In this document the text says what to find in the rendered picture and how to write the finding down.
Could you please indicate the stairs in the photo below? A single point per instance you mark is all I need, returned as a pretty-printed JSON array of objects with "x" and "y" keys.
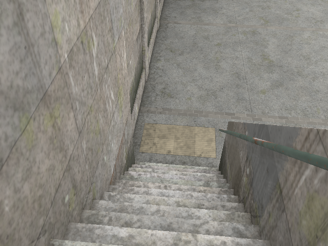
[{"x": 155, "y": 204}]

